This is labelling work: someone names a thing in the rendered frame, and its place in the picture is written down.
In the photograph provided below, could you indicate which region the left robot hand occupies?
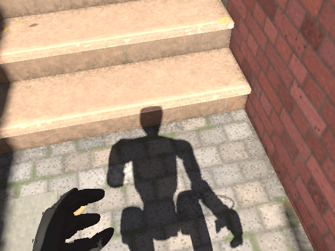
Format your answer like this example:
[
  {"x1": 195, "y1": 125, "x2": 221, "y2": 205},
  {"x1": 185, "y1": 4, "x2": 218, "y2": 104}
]
[{"x1": 32, "y1": 188, "x2": 114, "y2": 251}]

